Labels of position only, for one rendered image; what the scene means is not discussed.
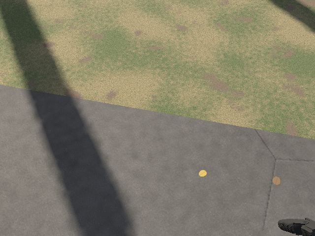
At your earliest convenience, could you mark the robot right hand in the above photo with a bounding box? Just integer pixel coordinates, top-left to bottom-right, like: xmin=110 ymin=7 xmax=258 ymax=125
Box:
xmin=278 ymin=217 xmax=315 ymax=236

